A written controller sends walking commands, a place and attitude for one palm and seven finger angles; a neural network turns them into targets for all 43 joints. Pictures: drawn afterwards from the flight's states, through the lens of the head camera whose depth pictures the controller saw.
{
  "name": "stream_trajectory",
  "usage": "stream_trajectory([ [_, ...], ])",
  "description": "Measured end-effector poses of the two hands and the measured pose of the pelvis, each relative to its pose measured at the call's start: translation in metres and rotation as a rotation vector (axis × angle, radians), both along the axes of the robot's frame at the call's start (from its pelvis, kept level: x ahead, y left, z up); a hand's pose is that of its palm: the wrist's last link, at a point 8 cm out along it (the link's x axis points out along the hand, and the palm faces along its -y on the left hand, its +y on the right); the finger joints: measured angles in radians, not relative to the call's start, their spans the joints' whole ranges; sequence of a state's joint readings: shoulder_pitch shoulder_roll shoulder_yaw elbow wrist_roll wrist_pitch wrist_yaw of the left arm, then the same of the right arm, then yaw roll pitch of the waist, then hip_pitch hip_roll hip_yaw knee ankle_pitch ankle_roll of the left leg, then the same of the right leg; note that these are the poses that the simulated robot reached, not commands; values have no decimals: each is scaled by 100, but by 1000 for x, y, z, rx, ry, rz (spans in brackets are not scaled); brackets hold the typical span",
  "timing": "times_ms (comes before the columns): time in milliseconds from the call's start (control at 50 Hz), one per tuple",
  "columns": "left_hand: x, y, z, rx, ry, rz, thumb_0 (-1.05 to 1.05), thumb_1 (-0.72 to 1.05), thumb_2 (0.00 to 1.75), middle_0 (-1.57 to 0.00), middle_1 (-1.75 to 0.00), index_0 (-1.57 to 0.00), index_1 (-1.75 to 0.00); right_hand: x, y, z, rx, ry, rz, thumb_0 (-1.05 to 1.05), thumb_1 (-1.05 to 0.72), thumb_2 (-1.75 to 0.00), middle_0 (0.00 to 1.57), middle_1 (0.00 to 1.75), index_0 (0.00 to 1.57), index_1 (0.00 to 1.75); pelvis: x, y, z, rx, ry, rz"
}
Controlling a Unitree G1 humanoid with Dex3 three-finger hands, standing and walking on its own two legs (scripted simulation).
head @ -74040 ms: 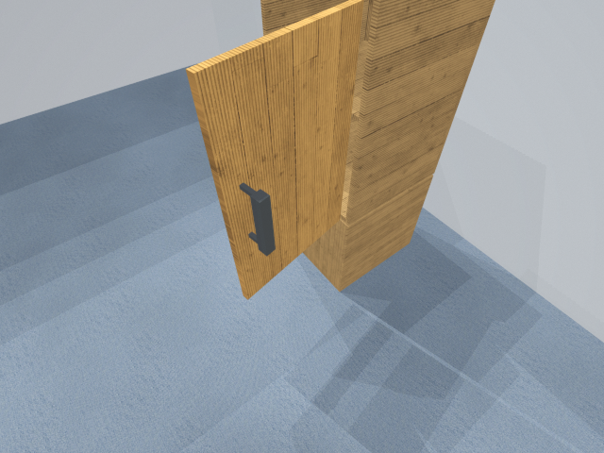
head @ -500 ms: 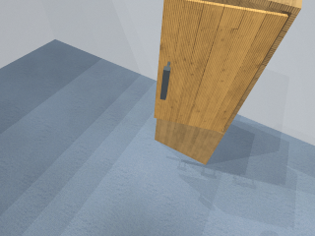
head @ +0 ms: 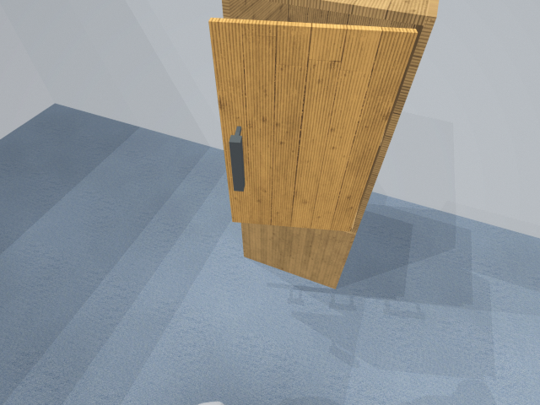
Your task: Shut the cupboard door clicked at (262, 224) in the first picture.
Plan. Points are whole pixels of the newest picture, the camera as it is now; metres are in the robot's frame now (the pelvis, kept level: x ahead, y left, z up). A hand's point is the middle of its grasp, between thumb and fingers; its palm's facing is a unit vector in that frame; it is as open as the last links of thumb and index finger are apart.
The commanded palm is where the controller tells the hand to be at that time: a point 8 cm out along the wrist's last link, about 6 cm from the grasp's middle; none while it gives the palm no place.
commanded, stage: take the last steps up to it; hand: left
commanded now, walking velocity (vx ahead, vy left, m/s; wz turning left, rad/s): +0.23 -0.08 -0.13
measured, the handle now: (239, 159) +0.66 +0.10 -0.06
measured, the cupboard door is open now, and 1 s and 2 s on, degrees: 16 16 16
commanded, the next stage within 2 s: come to a stop and stand still in 0.34 s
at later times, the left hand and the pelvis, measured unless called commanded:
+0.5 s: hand (206, 353) +0.24 +0.13 -0.17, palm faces -0.08 -0.97 -0.22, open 7.4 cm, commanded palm none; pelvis +0.14 -0.05 -0.02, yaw -4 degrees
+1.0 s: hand (192, 359) +0.23 +0.16 -0.18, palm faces +0.01 -0.97 -0.22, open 7.3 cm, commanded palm none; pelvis +0.17 -0.04 +0.00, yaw -3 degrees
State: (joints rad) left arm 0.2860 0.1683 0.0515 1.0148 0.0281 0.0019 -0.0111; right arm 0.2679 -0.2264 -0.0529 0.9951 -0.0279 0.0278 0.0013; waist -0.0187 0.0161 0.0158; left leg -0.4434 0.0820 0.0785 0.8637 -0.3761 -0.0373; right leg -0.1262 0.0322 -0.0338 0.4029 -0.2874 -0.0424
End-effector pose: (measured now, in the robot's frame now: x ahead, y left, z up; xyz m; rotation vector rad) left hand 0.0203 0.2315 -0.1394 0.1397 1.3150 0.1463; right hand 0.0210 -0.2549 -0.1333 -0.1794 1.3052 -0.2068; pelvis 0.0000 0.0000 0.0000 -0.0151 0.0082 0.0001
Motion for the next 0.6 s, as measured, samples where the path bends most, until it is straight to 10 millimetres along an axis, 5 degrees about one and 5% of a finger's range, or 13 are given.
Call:
stream_trajectory([
  [160,19,6,-28,-60,110,-16,0,91,89,-20,-30,-20,-30,48,18,4,-44,-88,6,1,-90,-90,20,30,20,30,41,10,-11,1,-3,-51],
  [320,118,-4,-3,-38,-6,-77,1,91,90,-20,-30,-20,-30,27,25,8,16,67,-64,1,-90,-90,20,30,20,30,81,-6,6,-4,5,-68],
  [460,205,-40,-2,16,-111,-147,0,91,90,-19,-30,-20,-30,25,1,-19,91,189,-154,1,-90,-90,20,30,20,30,126,-44,-11,31,-6,-79],
  [600,228,-76,1,22,-90,-121,0,91,89,-20,-30,-20,-30,89,-33,-23,75,176,-126,1,-90,-90,20,30,20,30,158,-62,-7,10,-5,-62],
])
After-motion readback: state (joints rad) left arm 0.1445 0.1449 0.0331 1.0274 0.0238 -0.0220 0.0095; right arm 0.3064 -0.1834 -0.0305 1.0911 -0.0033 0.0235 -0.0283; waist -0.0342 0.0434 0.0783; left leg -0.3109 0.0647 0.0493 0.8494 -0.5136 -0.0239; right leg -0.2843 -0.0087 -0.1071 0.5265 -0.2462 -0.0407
